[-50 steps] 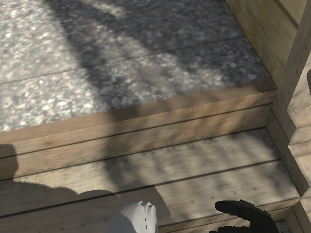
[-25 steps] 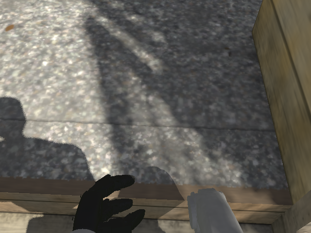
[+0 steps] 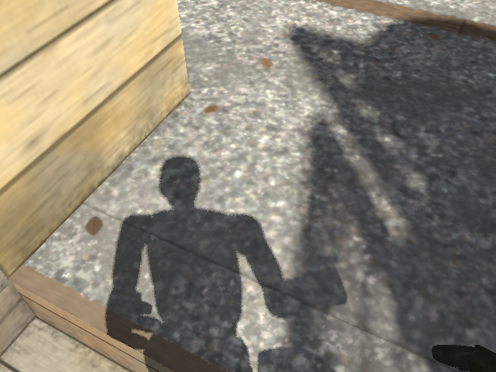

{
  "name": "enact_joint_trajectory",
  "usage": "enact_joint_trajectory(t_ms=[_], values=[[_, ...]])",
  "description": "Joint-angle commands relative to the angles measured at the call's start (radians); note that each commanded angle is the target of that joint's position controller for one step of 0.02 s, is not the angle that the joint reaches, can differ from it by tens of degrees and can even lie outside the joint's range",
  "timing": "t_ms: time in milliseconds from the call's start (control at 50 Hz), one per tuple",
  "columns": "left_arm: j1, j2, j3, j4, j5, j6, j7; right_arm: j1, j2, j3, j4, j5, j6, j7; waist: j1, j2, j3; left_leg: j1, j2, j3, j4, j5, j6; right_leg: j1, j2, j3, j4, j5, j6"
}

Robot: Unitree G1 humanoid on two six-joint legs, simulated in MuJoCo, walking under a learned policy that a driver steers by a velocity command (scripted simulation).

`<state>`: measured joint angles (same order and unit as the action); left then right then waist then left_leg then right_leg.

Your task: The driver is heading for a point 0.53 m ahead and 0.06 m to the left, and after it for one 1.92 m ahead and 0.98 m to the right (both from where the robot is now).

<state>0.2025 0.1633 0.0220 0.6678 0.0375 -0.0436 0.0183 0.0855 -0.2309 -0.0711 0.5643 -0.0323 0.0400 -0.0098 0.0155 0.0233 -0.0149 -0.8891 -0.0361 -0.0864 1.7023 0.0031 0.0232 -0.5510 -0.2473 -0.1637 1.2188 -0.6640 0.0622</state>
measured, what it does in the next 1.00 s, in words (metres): climbs: left foot, then right foot 0.19 m higher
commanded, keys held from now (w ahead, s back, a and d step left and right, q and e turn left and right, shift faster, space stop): w+q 0.46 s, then w+e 0.10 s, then e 0.44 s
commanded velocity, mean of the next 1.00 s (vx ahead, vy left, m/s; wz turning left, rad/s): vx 0.29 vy -0.01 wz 0.21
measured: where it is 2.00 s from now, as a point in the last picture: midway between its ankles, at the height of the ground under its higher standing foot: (213, 278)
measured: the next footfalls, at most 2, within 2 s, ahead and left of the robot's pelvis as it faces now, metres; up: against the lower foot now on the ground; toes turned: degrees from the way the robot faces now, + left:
left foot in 0.14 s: +0.19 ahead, +0.19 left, +0.00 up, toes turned +8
right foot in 0.64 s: +0.53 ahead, +0.07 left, +0.19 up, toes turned +14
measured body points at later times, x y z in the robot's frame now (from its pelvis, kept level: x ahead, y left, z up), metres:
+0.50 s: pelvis +0.26 +0.11 +0.10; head +0.27 +0.12 +0.55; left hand +0.54 +0.30 +0.12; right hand +0.25 -0.15 -0.03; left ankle +0.15 +0.19 -0.64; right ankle +0.38 +0.02 -0.30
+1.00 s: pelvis +0.52 +0.11 +0.28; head +0.56 +0.12 +0.73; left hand +0.52 +0.37 +0.15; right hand +0.77 -0.04 +0.20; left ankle +0.63 +0.26 -0.37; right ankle +0.49 +0.06 -0.45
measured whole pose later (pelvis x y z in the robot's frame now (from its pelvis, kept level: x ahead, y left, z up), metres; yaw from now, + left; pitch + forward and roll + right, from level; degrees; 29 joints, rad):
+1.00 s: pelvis +0.52 +0.11 +0.28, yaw +7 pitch +3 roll +1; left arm 0.34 0.19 0.06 0.75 0.03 -0.01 0.05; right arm 0.07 -0.13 0.02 0.57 -0.03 -0.03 -0.02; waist 0.07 -0.03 0.04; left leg -0.80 -0.01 0.00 1.06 -0.22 0.02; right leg -0.27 0.14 0.07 0.56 -0.32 -0.12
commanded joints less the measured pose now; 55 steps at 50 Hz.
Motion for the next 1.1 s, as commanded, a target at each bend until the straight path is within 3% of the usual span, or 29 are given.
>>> enact_joint_trajectory(t_ms=[20,60,100,120,140,160,180,200,240,340,400,440,500,520,560,600,640,660,680,700,720,740,780,820,860,920,960,1020,1100], values=[[-0.052,0.143,0.043,-0.121,0.012,-0.02,0.013,-0.141,-0.085,-0.032,-0.142,-0.003,-0.019,-0.013,0.018,-0.222,0.098,-0.2,0.098,-0.099,-0.117,-0.074,-0.018,0.139,-0.283,0.485,-0.655,-0.182,-0.159],[-0.017,0.19,0.063,-0.129,0.032,-0.016,0.018,-0.19,-0.082,-0.039,-0.141,-0.007,-0.01,0.01,0.046,-0.145,0.048,-0.163,0.12,-0.052,-0.256,-0.052,-0.008,0.213,-0.299,0.382,-0.621,-0.193,-0.121],[0.037,0.287,0.088,-0.129,0.043,0.013,0.043,-0.217,-0.07,-0.005,-0.126,0.027,0.004,0.066,0.068,-0.176,0.032,0.176,0.104,0.253,-0.717,-0.559,-0.024,0.171,-0.152,0.097,-0.774,-0.151,-0.104],[0.124,0.286,0.09,-0.093,0.058,0.042,0.047,-0.167,-0.061,-0.003,-0.103,0.052,-0.031,0.08,0.079,-0.227,-0.002,0.276,0.083,0.225,-0.918,-0.764,-0.022,0.285,-0.076,0.071,-0.696,-0.033,-0.13],[0.134,0.244,0.076,-0.068,0.028,0.066,0.034,0.047,-0.064,-0.02,0.014,0.052,-0.042,0.082,0.011,-0.087,-0.04,0.575,-0.035,0.368,-1.031,-0.481,-0.051,0.225,-0.025,-0.021,-0.472,0.141,-0.111],[0.029,0.175,0.048,-0.095,-0.002,0.032,0.017,0.289,-0.137,-0.045,0.085,0.016,-0.061,0.086,-0.132,0.04,-0.106,0.828,0.013,0.09,-1.0,-0.3,0.041,-0.002,0.033,-0.027,-0.149,0.619,-0.069],[-0.104,0.13,0.041,-0.215,-0.019,0.008,-0.019,0.443,-0.314,-0.096,0.123,0.038,-0.058,0.059,-0.196,0.447,-0.202,0.952,0.185,-0.413,-1.216,-0.149,0.169,-0.236,0.189,-0.047,0.191,0.191,0.02],[-0.105,0.081,0.039,-0.209,-0.005,-0.015,-0.021,0.432,-0.269,-0.086,0.079,0.044,-0.065,0.041,-0.174,0.352,-0.26,1.038,0.288,-0.638,-1.315,-0.013,0.218,-0.312,0.195,0.111,0.426,0.172,-0.013],[-0.245,-0.016,0.005,-0.215,-0.024,-0.033,-0.031,0.319,-0.253,-0.082,0.043,-0.037,-0.069,-0.014,-0.152,0.074,-0.207,0.999,0.257,-0.575,-1.271,-0.079,0.264,-0.416,0.173,0.212,0.647,0.311,-0.064],[-0.232,0.009,-0.013,-0.192,0.035,-0.028,-0.017,0.413,-0.058,-0.012,0.12,-0.003,-0.126,0.003,-0.106,-0.002,-0.083,0.913,0.189,-0.347,-1.254,-0.021,0.238,-0.675,0.216,0.184,0.932,0.219,-0.107],[-0.419,-0.09,-0.055,-0.274,0.01,0.001,0.01,0.519,-0.042,-0.004,0.205,-0.013,-0.157,0.006,-0.093,0.016,-0.019,0.88,0.272,-0.416,-1.327,-0.099,0.278,-0.962,0.24,0.227,1.294,0.111,-0.125],[-0.549,-0.101,-0.073,-0.349,0.028,0.003,0.019,0.466,-0.079,-0.01,0.214,0.001,-0.168,0.003,-0.055,-0.009,0.077,0.74,0.263,-0.395,-1.43,-0.192,0.254,-1.022,0.22,0.24,1.232,0.09,-0.138],[-0.555,-0.075,-0.072,-0.385,0.008,0.036,-0.014,0.423,-0.093,-0.006,0.243,0.03,-0.149,-0.033,-0.03,0.007,0.102,0.523,0.22,-0.282,-1.752,-0.24,0.236,-0.647,0.169,0.114,0.674,0.235,-0.128],[-0.491,-0.055,-0.055,-0.33,0.012,0.055,-0.014,0.399,-0.08,0.002,0.232,0.043,-0.146,-0.03,-0.034,-0.022,0.047,0.52,0.188,-0.165,-1.779,-0.029,0.216,-0.468,0.187,0.019,0.655,0.279,-0.143],[-0.357,-0.092,-0.053,-0.272,-0.021,0.073,-0.012,0.375,-0.106,-0.011,0.226,0.063,-0.132,-0.025,0.007,0.053,-0.039,0.589,0.197,0.007,-1.686,0.387,0.177,-0.177,0.192,-0.004,0.443,0.168,-0.204],[-0.229,-0.055,-0.023,-0.191,-0.048,0.08,-0.006,0.416,-0.17,-0.03,0.216,0.06,-0.134,-0.021,0.04,0.116,-0.166,0.735,0.212,0.036,-1.336,1.209,0.16,0.048,0.323,-0.059,0.219,-0.053,-0.212],[-0.04,0.063,0.007,-0.106,-0.036,0.079,0.008,0.364,-0.232,-0.057,0.184,0.067,-0.163,-0.006,0.121,0.132,-0.196,0.774,0.273,0.022,-0.915,1.617,0.081,0.2,0.357,0.052,-0.052,0.132,-0.285],[0.052,0.154,0.039,-0.071,-0.011,0.077,0.008,0.241,-0.208,-0.051,0.099,0.069,-0.175,0.008,0.189,-0.123,-0.186,0.44,0.091,0.032,-0.513,1.114,0.028,0.346,0.189,0.41,-0.22,0.559,-0.43],[-0.027,0.156,0.035,-0.08,-0.056,0.08,0.014,0.167,-0.098,-0.033,0.042,0.031,-0.185,0.031,0.122,-0.424,-0.234,0.247,-0.177,0.038,-0.021,-0.259,0.002,0.316,0.02,0.895,-0.577,1.036,-0.554],[-0.115,0.109,0.029,-0.084,-0.081,0.069,0.001,0.25,0.007,0.004,0.049,-0.025,-0.166,0.055,0.003,-0.26,-0.271,0.192,-0.095,-0.094,0.16,-0.335,0.033,0.258,0.023,0.929,-0.647,0.847,-0.502],[-0.213,-0.005,-0.003,-0.089,-0.061,0.044,-0.005,0.372,0.022,0.017,0.124,-0.016,-0.131,0.041,-0.09,-0.029,-0.185,0.268,-0.007,-0.075,0.069,-0.234,0.02,0.109,-0.004,0.898,-0.664,0.769,-0.388],[-0.224,-0.013,0.001,-0.057,-0.033,0.037,-0.011,0.377,0.05,0.027,0.11,-0.019,-0.111,0.019,-0.123,-0.015,-0.055,0.224,0.005,-0.022,0.053,-0.277,0.017,-0.02,0.03,0.831,-0.648,0.672,-0.343],[-0.166,0.006,0.015,-0.015,-0.012,0.016,-0.005,0.287,0.067,0.04,0.061,-0.04,-0.075,-0.028,-0.104,-0.091,0.019,0.117,-0.003,-0.002,0.143,-0.341,0.025,-0.075,0.085,0.699,-0.627,0.734,-0.327],[-0.066,0.048,0.032,0.042,-0.012,0.004,0.0,0.225,0.057,0.046,0.027,-0.044,-0.068,-0.042,-0.102,-0.05,0.021,0.049,0.024,-0.004,0.037,-0.343,0.031,-0.017,0.15,0.538,-0.629,0.887,-0.322],[-0.054,0.11,0.045,0.025,0.003,0.006,0.014,0.12,0.027,0.053,-0.037,-0.016,-0.062,-0.054,-0.084,0.0,-0.016,0.086,0.031,0.067,-0.254,-0.391,-0.001,0.083,0.158,0.477,-0.674,1.068,-0.298],[0.069,0.144,0.06,0.01,0.004,0.009,0.037,0.053,0.023,0.059,-0.053,0.011,-0.071,-0.04,-0.001,-0.019,-0.1,0.122,0.039,0.08,-0.503,-0.272,-0.023,0.301,0.112,0.5,-0.712,1.389,-0.238],[0.114,0.156,0.069,0.025,-0.009,0.022,0.041,0.003,0.044,0.067,-0.055,0.009,-0.08,-0.013,0.016,-0.077,-0.144,0.185,0.029,0.1,-0.658,-0.197,0.004,0.39,0.19,0.413,-0.761,1.108,-0.242],[0.185,0.169,0.079,0.003,-0.003,0.008,0.043,-0.089,0.042,0.074,-0.038,0.006,-0.076,0.002,0.091,-0.029,-0.076,0.098,0.002,0.104,-0.817,-0.152,-0.026,0.564,0.14,0.493,-0.775,1.129,-0.196],[0.206,0.194,0.087,-0.005,-0.007,0.012,0.051,-0.119,0.01,0.067,-0.058,0.015,-0.075,-0.004,0.083,-0.173,-0.05,0.154,-0.03,0.077,-0.926,-0.201,-0.038,0.596,0.157,0.529,-0.71,1.254,-0.201]])
Over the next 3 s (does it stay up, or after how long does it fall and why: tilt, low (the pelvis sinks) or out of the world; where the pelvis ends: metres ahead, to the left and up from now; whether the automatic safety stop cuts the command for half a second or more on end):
stays up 0.58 0.13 0.29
